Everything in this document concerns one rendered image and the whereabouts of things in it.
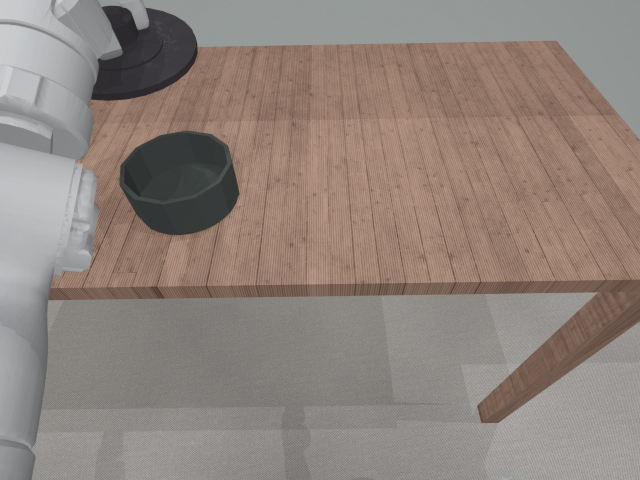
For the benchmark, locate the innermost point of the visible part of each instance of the left robot hand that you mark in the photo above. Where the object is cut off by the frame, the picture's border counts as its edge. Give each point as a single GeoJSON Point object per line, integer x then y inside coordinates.
{"type": "Point", "coordinates": [141, 19]}

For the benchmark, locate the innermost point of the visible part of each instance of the robot left upper arm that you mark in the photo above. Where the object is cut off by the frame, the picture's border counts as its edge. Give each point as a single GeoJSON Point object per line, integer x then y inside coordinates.
{"type": "Point", "coordinates": [48, 220]}

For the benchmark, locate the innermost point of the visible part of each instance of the robot left forearm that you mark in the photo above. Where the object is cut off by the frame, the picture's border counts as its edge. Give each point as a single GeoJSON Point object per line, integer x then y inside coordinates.
{"type": "Point", "coordinates": [49, 51]}

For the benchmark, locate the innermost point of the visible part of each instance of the lid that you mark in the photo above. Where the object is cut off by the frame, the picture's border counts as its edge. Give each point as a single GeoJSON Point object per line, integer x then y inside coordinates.
{"type": "Point", "coordinates": [162, 54]}

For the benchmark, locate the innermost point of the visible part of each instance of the table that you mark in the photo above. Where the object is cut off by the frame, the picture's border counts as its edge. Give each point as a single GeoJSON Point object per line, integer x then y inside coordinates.
{"type": "Point", "coordinates": [389, 169]}

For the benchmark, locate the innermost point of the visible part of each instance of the knob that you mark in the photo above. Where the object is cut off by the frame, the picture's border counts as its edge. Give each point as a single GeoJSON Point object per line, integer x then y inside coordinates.
{"type": "Point", "coordinates": [122, 23]}

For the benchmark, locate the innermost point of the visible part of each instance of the pot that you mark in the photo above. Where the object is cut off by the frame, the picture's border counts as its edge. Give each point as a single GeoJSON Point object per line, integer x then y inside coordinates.
{"type": "Point", "coordinates": [180, 183]}

